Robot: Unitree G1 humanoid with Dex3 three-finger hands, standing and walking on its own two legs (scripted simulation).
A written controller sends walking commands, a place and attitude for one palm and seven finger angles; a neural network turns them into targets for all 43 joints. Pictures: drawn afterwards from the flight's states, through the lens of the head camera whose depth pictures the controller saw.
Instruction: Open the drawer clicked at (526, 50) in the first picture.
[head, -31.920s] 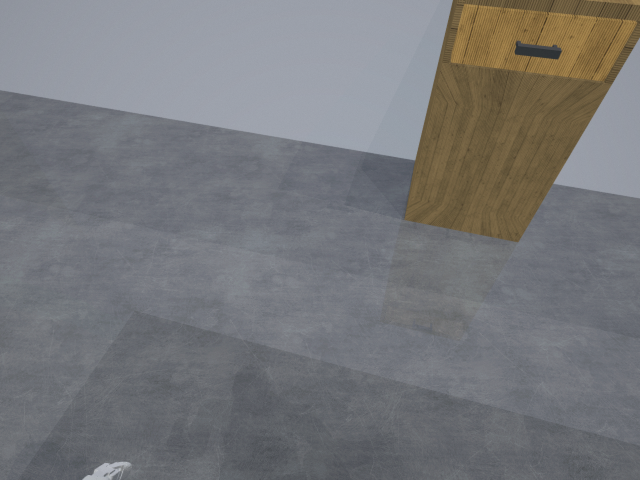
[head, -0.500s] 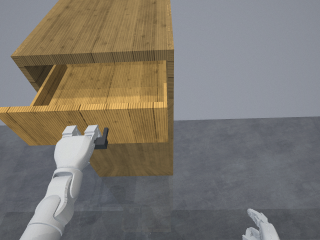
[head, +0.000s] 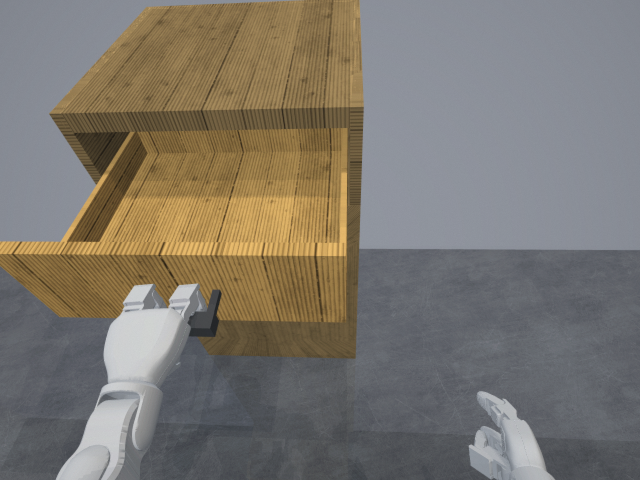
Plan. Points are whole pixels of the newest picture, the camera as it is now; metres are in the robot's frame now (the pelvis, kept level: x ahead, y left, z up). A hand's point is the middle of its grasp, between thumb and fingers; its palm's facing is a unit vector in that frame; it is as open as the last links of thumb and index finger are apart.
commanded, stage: pull the drawer open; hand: left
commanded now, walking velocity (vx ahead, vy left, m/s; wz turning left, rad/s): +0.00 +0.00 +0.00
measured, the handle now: (175, 309) +0.30 +0.23 +0.04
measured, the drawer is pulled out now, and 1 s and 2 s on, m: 0.25 0.30 0.30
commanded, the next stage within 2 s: open the thumb to release the handle in 0.58 s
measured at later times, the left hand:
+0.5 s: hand (157, 397) +0.20 +0.22 +0.02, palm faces +0.02 -0.09 -1.00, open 5.7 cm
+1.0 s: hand (159, 393) +0.20 +0.22 +0.02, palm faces +0.06 -0.10 -0.99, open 8.3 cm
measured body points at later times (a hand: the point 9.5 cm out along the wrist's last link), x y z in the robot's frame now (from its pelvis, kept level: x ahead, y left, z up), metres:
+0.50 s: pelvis +0.00 +0.00 +0.00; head +0.03 -0.03 +0.44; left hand +0.19 +0.22 +0.07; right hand +0.21 -0.22 -0.10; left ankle -0.05 +0.13 -0.72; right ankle +0.01 -0.12 -0.72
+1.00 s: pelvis +0.00 +0.00 -0.01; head +0.02 -0.03 +0.44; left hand +0.20 +0.22 +0.07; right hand +0.21 -0.21 -0.11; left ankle -0.05 +0.13 -0.72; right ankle +0.01 -0.12 -0.72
